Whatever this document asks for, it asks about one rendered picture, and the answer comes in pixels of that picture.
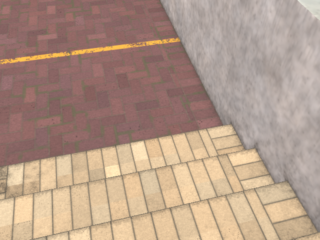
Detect stairs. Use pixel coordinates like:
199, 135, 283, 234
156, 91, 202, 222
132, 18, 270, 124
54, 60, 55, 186
0, 124, 320, 240

